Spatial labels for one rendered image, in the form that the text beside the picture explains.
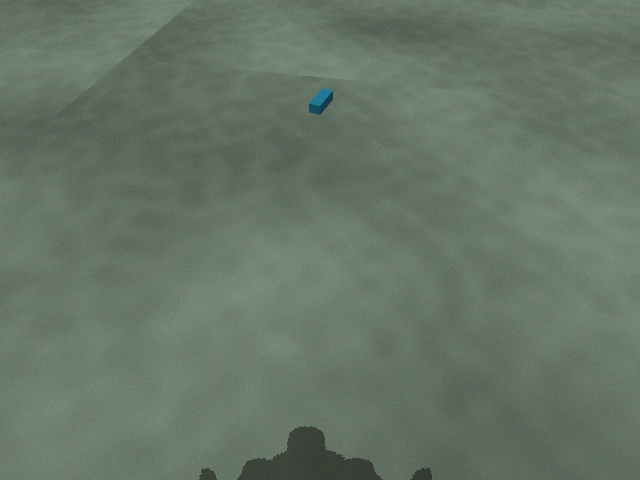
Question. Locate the carton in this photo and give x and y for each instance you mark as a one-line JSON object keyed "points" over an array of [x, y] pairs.
{"points": [[321, 101]]}

